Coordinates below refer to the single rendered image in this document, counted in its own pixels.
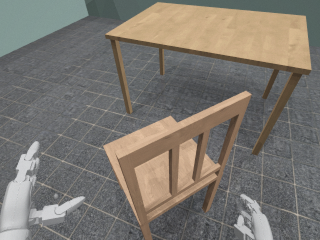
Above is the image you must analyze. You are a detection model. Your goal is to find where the chair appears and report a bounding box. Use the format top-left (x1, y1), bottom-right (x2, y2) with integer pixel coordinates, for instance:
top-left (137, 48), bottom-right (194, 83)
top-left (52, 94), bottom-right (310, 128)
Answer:
top-left (103, 91), bottom-right (252, 240)

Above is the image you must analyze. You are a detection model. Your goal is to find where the robot right hand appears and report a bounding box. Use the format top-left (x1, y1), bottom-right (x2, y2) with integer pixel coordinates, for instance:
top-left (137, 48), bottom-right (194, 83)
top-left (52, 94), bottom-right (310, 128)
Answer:
top-left (234, 194), bottom-right (273, 240)

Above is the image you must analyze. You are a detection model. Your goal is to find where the robot left forearm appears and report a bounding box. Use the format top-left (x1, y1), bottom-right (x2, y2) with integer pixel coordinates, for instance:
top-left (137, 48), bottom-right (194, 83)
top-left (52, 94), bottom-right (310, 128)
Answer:
top-left (0, 228), bottom-right (32, 240)

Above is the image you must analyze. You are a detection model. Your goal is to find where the table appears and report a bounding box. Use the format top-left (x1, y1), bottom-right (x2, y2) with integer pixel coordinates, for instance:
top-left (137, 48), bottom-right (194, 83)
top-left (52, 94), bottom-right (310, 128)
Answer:
top-left (105, 2), bottom-right (312, 156)

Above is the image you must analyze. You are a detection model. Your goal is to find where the robot left hand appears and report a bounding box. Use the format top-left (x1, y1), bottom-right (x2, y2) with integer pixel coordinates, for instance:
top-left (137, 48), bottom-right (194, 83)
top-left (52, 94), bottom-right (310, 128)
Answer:
top-left (0, 141), bottom-right (86, 233)

